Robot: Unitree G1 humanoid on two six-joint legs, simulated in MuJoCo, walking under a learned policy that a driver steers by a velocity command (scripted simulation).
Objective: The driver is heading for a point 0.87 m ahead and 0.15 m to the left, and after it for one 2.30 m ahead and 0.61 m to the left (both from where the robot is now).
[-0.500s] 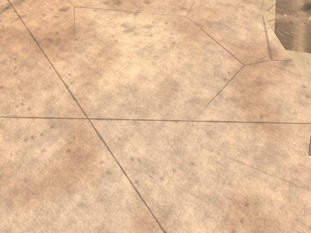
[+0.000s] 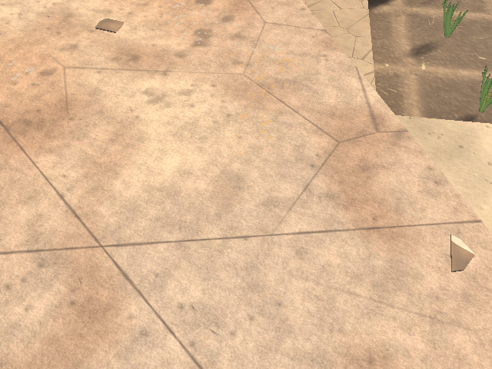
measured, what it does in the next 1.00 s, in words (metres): walks ahead: right foot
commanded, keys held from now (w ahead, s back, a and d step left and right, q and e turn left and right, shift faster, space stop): no key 0.04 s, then w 0.54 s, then w+q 0.16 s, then q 0.26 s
